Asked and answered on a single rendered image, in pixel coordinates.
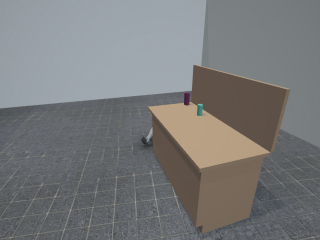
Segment table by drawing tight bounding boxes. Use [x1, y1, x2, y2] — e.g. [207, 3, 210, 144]
[148, 64, 291, 234]

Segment right robot foot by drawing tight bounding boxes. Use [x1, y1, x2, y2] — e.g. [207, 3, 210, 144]
[141, 136, 148, 144]

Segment right robot shin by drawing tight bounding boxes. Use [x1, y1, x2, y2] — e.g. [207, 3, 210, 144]
[146, 127, 153, 142]

